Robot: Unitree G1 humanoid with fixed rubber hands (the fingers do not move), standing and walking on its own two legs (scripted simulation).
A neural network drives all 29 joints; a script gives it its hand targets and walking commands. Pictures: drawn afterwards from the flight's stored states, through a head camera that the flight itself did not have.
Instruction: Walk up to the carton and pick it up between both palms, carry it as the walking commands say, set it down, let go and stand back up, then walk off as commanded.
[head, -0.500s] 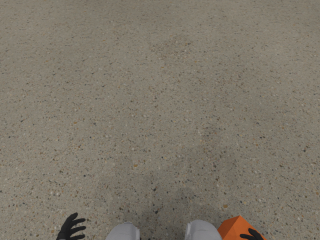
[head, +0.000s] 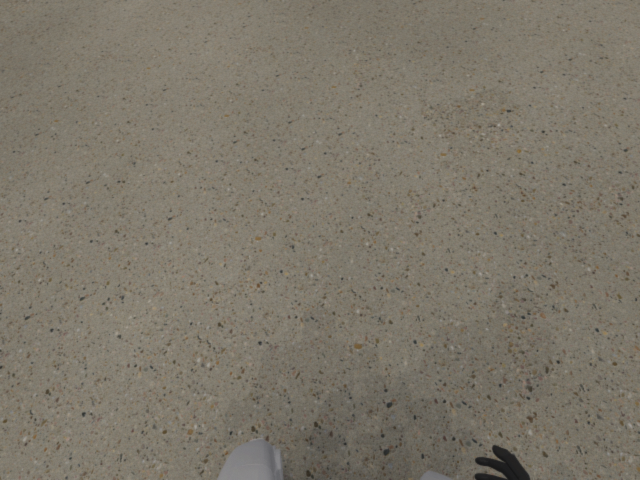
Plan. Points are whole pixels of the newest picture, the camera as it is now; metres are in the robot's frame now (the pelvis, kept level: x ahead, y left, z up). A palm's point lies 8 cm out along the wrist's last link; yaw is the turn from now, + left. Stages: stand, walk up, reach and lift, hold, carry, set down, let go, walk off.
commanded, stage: walk off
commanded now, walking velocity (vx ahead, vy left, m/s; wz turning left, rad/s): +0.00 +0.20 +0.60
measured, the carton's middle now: out of the picture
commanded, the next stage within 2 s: stand in 0.30 s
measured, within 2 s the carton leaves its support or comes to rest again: neither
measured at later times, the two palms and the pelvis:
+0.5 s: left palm out of the picture +0.01 +0.34 -0.10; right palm (437, 448) +0.16 -0.14 -0.15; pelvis +0.02 +0.06 +0.00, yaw +15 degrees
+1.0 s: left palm out of the picture +0.03 +0.38 -0.13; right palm (399, 430) +0.18 -0.09 -0.14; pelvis +0.03 +0.11 -0.01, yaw +19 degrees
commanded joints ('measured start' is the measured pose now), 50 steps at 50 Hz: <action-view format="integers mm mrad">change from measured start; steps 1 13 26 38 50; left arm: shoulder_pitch -142 -48 -17 -94 43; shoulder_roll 255 76 113 133 55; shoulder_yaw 61 -10 -11 5 -21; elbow -86 -70 -113 -133 -58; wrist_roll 82 60 99 92 82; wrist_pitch -6 -15 -67 -27 -48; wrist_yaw -18 48 2 -15 -29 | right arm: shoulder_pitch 209 -10 24 206 -29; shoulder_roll -72 -151 -59 -146 -105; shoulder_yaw -21 -12 4 -1 37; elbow -21 -82 -13 20 -27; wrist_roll -52 -109 -47 -74 -69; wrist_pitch -41 -62 -14 -84 -79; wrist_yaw -9 -25 -28 -37 -34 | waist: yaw -153 8 28 -96 70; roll -282 195 -190 -1 110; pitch -227 -231 -131 -215 -256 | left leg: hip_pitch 206 100 -210 287 52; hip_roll -63 94 -87 5 75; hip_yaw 176 -540 0 -68 -230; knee -345 -548 280 -571 -479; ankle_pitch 135 859 90 498 608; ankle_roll -20 261 -74 9 78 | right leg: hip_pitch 136 -144 249 -37 237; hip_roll -185 136 -139 -36 121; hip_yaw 22 341 147 84 257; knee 81 163 -318 144 -364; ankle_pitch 869 -117 901 478 303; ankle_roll -78 -7 -100 -49 -48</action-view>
